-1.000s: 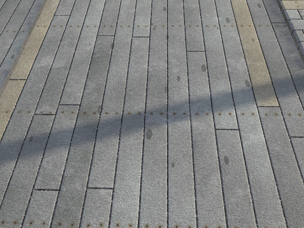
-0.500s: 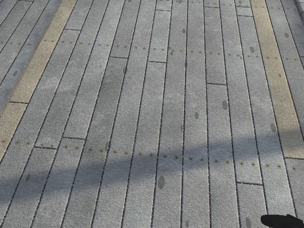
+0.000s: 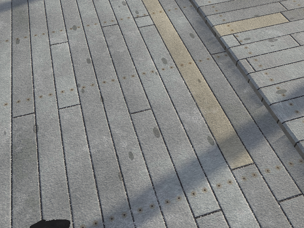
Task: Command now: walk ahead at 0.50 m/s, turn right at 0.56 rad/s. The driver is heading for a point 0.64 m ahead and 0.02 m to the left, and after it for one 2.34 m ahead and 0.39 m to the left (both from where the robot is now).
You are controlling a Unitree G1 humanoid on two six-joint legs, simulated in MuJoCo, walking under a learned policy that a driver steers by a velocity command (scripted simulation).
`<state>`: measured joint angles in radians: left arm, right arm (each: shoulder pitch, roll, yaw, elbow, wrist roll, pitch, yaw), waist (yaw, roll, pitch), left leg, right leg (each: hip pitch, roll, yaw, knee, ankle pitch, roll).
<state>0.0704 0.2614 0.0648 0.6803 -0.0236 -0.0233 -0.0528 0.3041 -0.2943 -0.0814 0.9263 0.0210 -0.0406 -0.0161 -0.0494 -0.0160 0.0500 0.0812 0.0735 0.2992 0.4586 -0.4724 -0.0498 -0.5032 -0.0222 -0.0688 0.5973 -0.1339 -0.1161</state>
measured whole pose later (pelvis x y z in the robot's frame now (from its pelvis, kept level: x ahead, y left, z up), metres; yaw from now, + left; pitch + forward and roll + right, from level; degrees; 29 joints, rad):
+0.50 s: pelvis +0.29 +0.00 +0.01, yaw -4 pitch +2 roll -2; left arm 0.34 0.29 0.07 0.83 0.00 -0.06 0.01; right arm 0.06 -0.27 -0.03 0.79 0.02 -0.09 0.06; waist 0.06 0.04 0.02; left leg -0.56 0.03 0.02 0.53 0.00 0.05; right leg 0.09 0.06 0.00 0.26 -0.38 -0.04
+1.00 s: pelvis +0.56 +0.01 +0.01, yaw +7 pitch +2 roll +1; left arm 0.10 0.26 0.04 0.71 0.03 -0.11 -0.01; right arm 0.29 -0.28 -0.05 0.82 0.00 -0.03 -0.02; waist -0.06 -0.02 0.01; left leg -0.12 -0.12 -0.13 0.49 -0.39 0.07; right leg -0.46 0.00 0.04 0.45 0.05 -0.01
